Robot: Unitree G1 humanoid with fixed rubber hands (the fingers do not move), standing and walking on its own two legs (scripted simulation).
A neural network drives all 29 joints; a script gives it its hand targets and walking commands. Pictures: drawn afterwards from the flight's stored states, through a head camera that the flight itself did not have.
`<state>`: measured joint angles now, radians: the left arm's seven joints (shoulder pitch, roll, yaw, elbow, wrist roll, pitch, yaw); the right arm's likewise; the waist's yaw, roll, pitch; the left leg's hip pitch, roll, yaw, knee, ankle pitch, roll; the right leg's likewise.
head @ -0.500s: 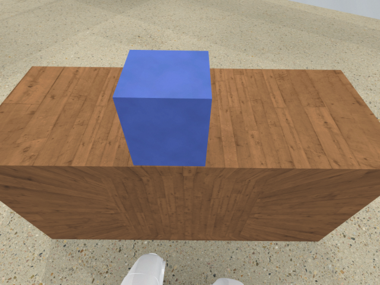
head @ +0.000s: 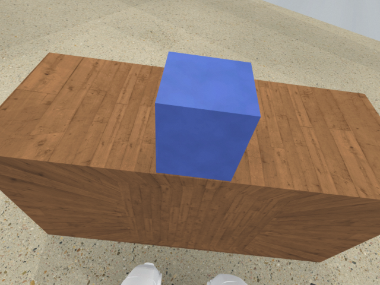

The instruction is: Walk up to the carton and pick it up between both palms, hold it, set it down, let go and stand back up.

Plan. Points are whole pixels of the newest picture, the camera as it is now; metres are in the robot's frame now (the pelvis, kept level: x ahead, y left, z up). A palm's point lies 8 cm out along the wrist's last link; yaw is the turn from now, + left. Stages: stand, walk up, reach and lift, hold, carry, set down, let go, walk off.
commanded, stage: walk up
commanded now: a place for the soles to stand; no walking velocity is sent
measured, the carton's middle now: (201, 120) +0.49 -0.03 +0.04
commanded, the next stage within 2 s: none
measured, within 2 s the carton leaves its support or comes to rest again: neither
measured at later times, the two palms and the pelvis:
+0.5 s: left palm out of the picture +0.07 +0.28 -0.10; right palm out of the picture +0.08 -0.32 -0.11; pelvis +0.00 -0.03 +0.00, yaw +0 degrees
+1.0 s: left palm out of the picture +0.11 +0.27 -0.10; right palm out of the picture +0.09 -0.33 -0.10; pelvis +0.01 -0.04 +0.00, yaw +0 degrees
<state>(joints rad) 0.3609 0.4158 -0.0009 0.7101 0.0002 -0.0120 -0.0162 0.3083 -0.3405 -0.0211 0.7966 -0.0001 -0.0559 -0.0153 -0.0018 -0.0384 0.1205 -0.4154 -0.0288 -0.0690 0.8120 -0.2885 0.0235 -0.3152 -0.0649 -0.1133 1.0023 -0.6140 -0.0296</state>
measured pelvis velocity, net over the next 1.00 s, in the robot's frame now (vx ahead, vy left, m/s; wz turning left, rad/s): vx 0.01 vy -0.04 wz -0.01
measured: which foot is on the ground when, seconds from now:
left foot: down 0.00-1.00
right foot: up 0.00-0.16, down 0.18-1.00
